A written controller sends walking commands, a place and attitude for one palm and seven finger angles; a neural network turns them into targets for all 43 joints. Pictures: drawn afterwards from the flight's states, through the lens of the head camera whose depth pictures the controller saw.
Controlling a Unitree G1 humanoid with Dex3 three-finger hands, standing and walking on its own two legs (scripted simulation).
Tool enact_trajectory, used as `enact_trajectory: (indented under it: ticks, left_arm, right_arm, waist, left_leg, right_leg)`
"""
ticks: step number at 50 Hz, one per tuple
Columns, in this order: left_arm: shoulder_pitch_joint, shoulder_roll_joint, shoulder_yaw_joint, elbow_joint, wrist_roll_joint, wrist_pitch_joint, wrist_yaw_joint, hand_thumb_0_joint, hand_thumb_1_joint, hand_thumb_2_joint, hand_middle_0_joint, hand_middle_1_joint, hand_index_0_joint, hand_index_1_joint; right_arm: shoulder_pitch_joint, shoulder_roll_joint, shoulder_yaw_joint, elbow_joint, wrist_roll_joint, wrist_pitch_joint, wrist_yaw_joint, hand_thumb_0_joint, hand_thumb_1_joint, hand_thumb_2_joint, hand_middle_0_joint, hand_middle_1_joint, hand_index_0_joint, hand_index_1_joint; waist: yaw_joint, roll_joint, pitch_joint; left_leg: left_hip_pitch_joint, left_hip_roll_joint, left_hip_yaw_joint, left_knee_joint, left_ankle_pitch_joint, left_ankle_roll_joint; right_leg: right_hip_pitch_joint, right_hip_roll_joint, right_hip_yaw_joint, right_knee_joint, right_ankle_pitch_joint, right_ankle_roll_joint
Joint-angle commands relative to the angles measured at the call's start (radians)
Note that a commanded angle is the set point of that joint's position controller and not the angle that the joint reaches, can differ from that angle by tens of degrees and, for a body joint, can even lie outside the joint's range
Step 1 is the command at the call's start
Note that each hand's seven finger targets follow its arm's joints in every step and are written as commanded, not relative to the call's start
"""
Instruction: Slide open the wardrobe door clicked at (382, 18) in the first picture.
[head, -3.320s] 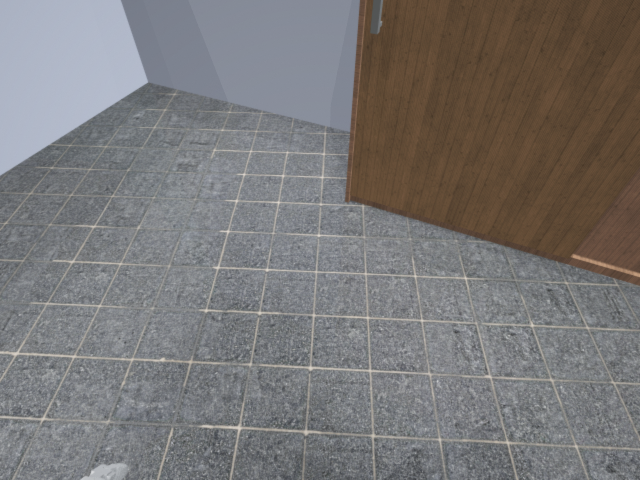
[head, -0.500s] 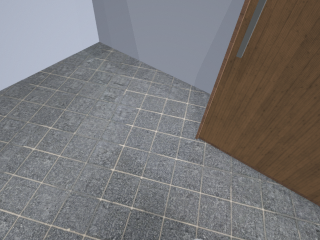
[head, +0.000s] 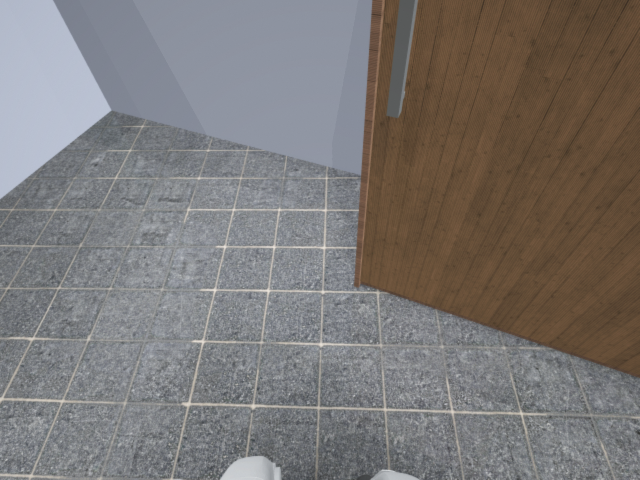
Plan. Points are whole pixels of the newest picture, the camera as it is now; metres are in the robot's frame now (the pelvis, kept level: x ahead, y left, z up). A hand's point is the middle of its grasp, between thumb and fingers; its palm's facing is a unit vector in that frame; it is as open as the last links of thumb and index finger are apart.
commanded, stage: turn to face it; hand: left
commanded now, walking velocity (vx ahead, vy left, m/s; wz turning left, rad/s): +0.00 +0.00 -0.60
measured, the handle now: (408, 26) +0.76 -0.12 +0.18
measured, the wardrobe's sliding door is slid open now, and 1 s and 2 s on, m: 0.00 0.00 0.00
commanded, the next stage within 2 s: take the last steps up to it in 0.52 s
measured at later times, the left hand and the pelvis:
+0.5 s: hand (156, 476) +0.15 +0.25 -0.16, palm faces -0.18 -0.96 -0.23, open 7.4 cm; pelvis +0.04 +0.05 +0.01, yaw -15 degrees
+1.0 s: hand (213, 460) +0.17 +0.17 -0.16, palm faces -0.32 -0.93 -0.20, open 7.3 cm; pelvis +0.08 +0.01 +0.01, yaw -21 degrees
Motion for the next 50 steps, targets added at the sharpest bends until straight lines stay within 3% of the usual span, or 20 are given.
enact_trajectory:
  ticks: [1, 9, 12, 13, 14, 15, 16, 18, 20, 24, 30, 33, 34, 35, 36, 38, 39, 41, 48, 50]
  left_arm:
    - [0.031, 0.186, 0.047, -0.069, 0.001, 0.000, 0.008, 0.000, 0.900, 0.900, -0.200, -0.300, -0.200, -0.300]
    - [0.052, 0.230, 0.066, -0.113, 0.008, 0.026, -0.004, 0.000, 0.900, 0.900, -0.200, -0.300, -0.200, -0.300]
    - [0.027, 0.233, 0.066, -0.133, -0.001, 0.037, -0.005, 0.000, 0.900, 0.900, -0.200, -0.300, -0.200, -0.300]
    - [0.005, 0.215, 0.062, -0.146, -0.005, 0.040, -0.005, 0.000, 0.900, 0.900, -0.200, -0.300, -0.200, -0.300]
    - [0.018, 0.167, 0.052, -0.161, -0.012, 0.043, -0.009, 0.000, 0.900, 0.900, -0.200, -0.300, -0.200, -0.300]
    - [0.028, 0.130, 0.045, -0.183, -0.013, 0.043, -0.021, 0.000, 0.900, 0.900, -0.200, -0.300, -0.200, -0.300]
    - [0.009, 0.176, 0.054, -0.167, 0.008, 0.057, -0.016, 0.000, 0.900, 0.900, -0.200, -0.300, -0.200, -0.300]
    - [0.065, 0.175, 0.070, -0.135, 0.010, 0.062, -0.030, 0.000, 0.900, 0.900, -0.200, -0.300, -0.200, -0.300]
    - [0.096, 0.149, 0.058, -0.119, 0.006, 0.062, -0.034, 0.000, 0.900, 0.900, -0.200, -0.300, -0.200, -0.300]
    - [0.027, 0.124, 0.037, -0.127, 0.000, 0.061, -0.029, 0.000, 0.900, 0.900, -0.200, -0.300, -0.200, -0.300]
    - [-0.021, 0.099, 0.018, -0.126, -0.004, 0.050, -0.023, 0.000, 0.900, 0.900, -0.200, -0.300, -0.200, -0.300]
    - [0.097, 0.123, 0.021, -0.071, -0.001, 0.030, -0.020, 0.000, 0.900, 0.900, -0.200, -0.300, -0.200, -0.300]
    - [0.140, 0.186, 0.030, -0.052, 0.006, 0.018, -0.013, 0.000, 0.900, 0.900, -0.200, -0.300, -0.200, -0.300]
    - [0.194, 0.274, 0.046, -0.029, 0.008, 0.009, -0.003, 0.000, 0.900, 0.900, -0.200, -0.300, -0.200, -0.300]
    - [0.245, 0.270, 0.047, -0.018, -0.004, 0.007, 0.004, 0.000, 0.900, 0.900, -0.200, -0.300, -0.200, -0.300]
    - [0.167, 0.210, 0.035, -0.017, -0.001, 0.002, 0.006, 0.000, 0.900, 0.900, -0.200, -0.300, -0.200, -0.300]
    - [0.127, 0.182, 0.028, -0.024, -0.001, -0.001, 0.008, 0.000, 0.900, 0.900, -0.200, -0.300, -0.200, -0.300]
    - [0.102, 0.163, 0.018, -0.029, 0.002, -0.018, 0.004, 0.000, 0.900, 0.900, -0.200, -0.300, -0.200, -0.300]
    - [0.164, 0.185, 0.022, 0.028, 0.004, -0.035, -0.002, 0.000, 0.900, 0.900, -0.200, -0.300, -0.200, -0.300]
    - [0.151, 0.186, 0.024, 0.037, 0.003, -0.034, -0.003, 0.000, 0.900, 0.900, -0.200, -0.300, -0.200, -0.300]
  right_arm:
    - [0.082, -0.063, -0.013, -0.073, -0.007, 0.007, 0.004, 0.000, -0.900, -0.900, 0.200, 0.300, 0.200, 0.300]
    - [-0.061, -0.098, -0.014, -0.184, 0.006, -0.007, 0.001, 0.000, -0.900, -0.900, 0.200, 0.300, 0.200, 0.300]
    - [-0.009, -0.111, -0.014, -0.184, 0.012, -0.016, -0.008, 0.000, -0.900, -0.900, 0.200, 0.300, 0.200, 0.300]
    - [0.035, -0.132, -0.018, -0.176, 0.013, -0.023, -0.012, 0.000, -0.900, -0.900, 0.200, 0.300, 0.200, 0.300]
    - [0.046, -0.186, -0.026, -0.183, 0.006, -0.029, -0.014, 0.000, -0.900, -0.900, 0.200, 0.300, 0.200, 0.300]
    - [0.014, -0.267, -0.037, -0.214, -0.006, -0.024, -0.011, 0.000, -0.900, -0.900, 0.200, 0.300, 0.200, 0.300]
    - [-0.030, -0.247, -0.033, -0.215, -0.009, -0.019, -0.012, 0.000, -0.900, -0.900, 0.200, 0.300, 0.200, 0.300]
    - [-0.122, -0.194, -0.013, -0.246, -0.012, -0.023, -0.015, 0.000, -0.900, -0.900, 0.200, 0.300, 0.200, 0.300]
    - [-0.111, -0.177, -0.009, -0.238, -0.009, -0.034, -0.016, 0.000, -0.900, -0.900, 0.200, 0.300, 0.200, 0.300]
    - [0.012, -0.178, -0.019, -0.178, -0.007, -0.036, -0.015, 0.000, -0.900, -0.900, 0.200, 0.300, 0.200, 0.300]
    - [0.078, -0.215, -0.040, -0.118, -0.010, -0.019, -0.004, 0.000, -0.900, -0.900, 0.200, 0.300, 0.200, 0.300]
    - [0.060, -0.203, -0.038, -0.105, -0.002, -0.016, 0.002, 0.000, -0.900, -0.900, 0.200, 0.300, 0.200, 0.300]
    - [0.072, -0.156, -0.027, -0.106, 0.007, -0.020, 0.010, 0.000, -0.900, -0.900, 0.200, 0.300, 0.200, 0.300]
    - [0.018, -0.072, 0.000, -0.146, 0.005, -0.022, 0.014, 0.000, -0.900, -0.900, 0.200, 0.300, 0.200, 0.300]
    - [-0.065, -0.119, -0.003, -0.163, -0.002, -0.008, 0.007, 0.000, -0.900, -0.900, 0.200, 0.300, 0.200, 0.300]
    - [-0.058, -0.117, -0.013, -0.134, -0.008, -0.010, 0.018, 0.000, -0.900, -0.900, 0.200, 0.300, 0.200, 0.300]
    - [-0.030, -0.113, -0.014, -0.111, -0.012, -0.013, 0.026, 0.000, -0.900, -0.900, 0.200, 0.300, 0.200, 0.300]
    - [0.010, -0.093, -0.013, -0.088, -0.016, -0.016, 0.033, 0.000, -0.900, -0.900, 0.200, 0.300, 0.200, 0.300]
    - [-0.037, -0.065, -0.008, -0.105, -0.007, -0.040, 0.045, 0.000, -0.900, -0.900, 0.200, 0.300, 0.200, 0.300]
    - [0.001, -0.066, -0.007, -0.096, -0.004, -0.051, 0.044, 0.000, -0.900, -0.900, 0.200, 0.300, 0.200, 0.300]
  waist:
    - [0.000, -0.142, -0.143]
    - [0.047, -0.155, -0.149]
    - [0.016, -0.174, -0.170]
    - [-0.011, -0.146, -0.180]
    - [-0.013, 0.037, -0.171]
    - [-0.001, 0.282, -0.120]
    - [-0.007, 0.269, -0.073]
    - [0.058, 0.100, -0.047]
    - [0.061, 0.097, -0.096]
    - [0.005, 0.109, -0.123]
    - [-0.024, 0.188, -0.134]
    - [0.032, 0.103, -0.192]
    - [0.050, -0.050, -0.218]
    - [0.088, -0.330, -0.181]
    - [0.135, -0.313, -0.157]
    - [0.081, -0.221, -0.055]
    - [0.055, -0.164, -0.050]
    - [0.028, -0.179, -0.029]
    - [0.049, -0.176, -0.008]
    - [0.023, -0.164, -0.009]
  left_leg:
    - [0.002, 0.011, -0.028, -0.086, 0.078, -0.020]
    - [0.070, -0.052, -0.030, -0.396, 0.027, -0.011]
    - [0.228, -0.076, -0.023, -0.626, 0.132, 0.005]
    - [0.341, -0.046, -0.035, -0.737, 0.173, 0.016]
    - [0.423, 0.098, -0.195, -0.856, 0.141, 0.063]
    - [0.388, 0.324, -0.403, -0.943, 0.197, 0.159]
    - [0.250, 0.361, -0.403, -0.958, 0.208, 0.188]
    - [0.186, 0.242, -0.227, -0.919, 0.283, 0.180]
    - [0.263, 0.184, -0.109, -0.872, 0.476, 0.168]
    - [0.403, 0.201, -0.069, -0.802, 0.756, 0.195]
    - [0.410, 0.227, -0.051, -0.743, 0.806, 0.188]
    - [0.317, 0.183, 0.006, -0.636, 0.528, 0.110]
    - [0.116, 0.133, 0.063, -0.511, 0.290, 0.056]
    - [-0.154, 0.005, 0.126, -0.315, -0.180, 0.000]
    - [-0.164, 0.007, -0.007, -0.196, -0.205, 0.010]
    - [-0.222, 0.020, -0.044, -0.074, -0.065, 0.018]
    - [-0.189, 0.033, -0.032, -0.083, 0.000, 0.015]
    - [-0.130, 0.030, -0.004, -0.136, 0.069, 0.000]
    - [-0.033, 0.009, 0.027, -0.422, 0.098, 0.010]
    - [0.085, -0.006, 0.042, -0.532, 0.148, 0.020]
  right_leg:
    - [0.032, -0.240, 0.280, -0.272, 0.121, -0.090]
    - [0.084, -0.222, 0.424, -0.234, 0.067, -0.103]
    - [0.053, -0.179, 0.434, -0.176, 0.122, -0.054]
    - [-0.017, -0.147, 0.405, -0.134, 0.064, -0.016]
    - [-0.147, -0.045, 0.321, -0.010, -0.086, 0.034]
    - [-0.265, 0.054, 0.147, 0.229, -0.337, 0.092]
    - [-0.230, 0.009, 0.160, 0.422, -0.372, 0.113]
    - [-0.200, -0.007, 0.144, 0.607, -0.262, 0.122]
    - [-0.205, -0.023, 0.122, 0.629, -0.207, 0.137]
    - [-0.189, -0.042, 0.074, 0.474, -0.252, 0.147]
    - [-0.024, -0.029, 0.013, 0.155, -0.278, 0.116]
    - [0.220, -0.033, -0.003, -0.152, -0.031, 0.092]
    - [0.429, -0.171, 0.146, -0.216, 0.022, 0.047]
    - [0.520, -0.391, 0.411, -0.258, 0.155, -0.058]
    - [0.400, -0.409, 0.462, -0.289, 0.090, -0.126]
    - [0.329, -0.338, 0.398, -0.321, -0.118, -0.132]
    - [0.294, -0.301, 0.323, -0.319, -0.135, -0.111]
    - [0.222, -0.267, 0.250, -0.329, -0.080, -0.087]
    - [0.216, -0.271, 0.254, -0.331, -0.103, -0.099]
    - [0.167, -0.256, 0.233, -0.294, -0.134, -0.079]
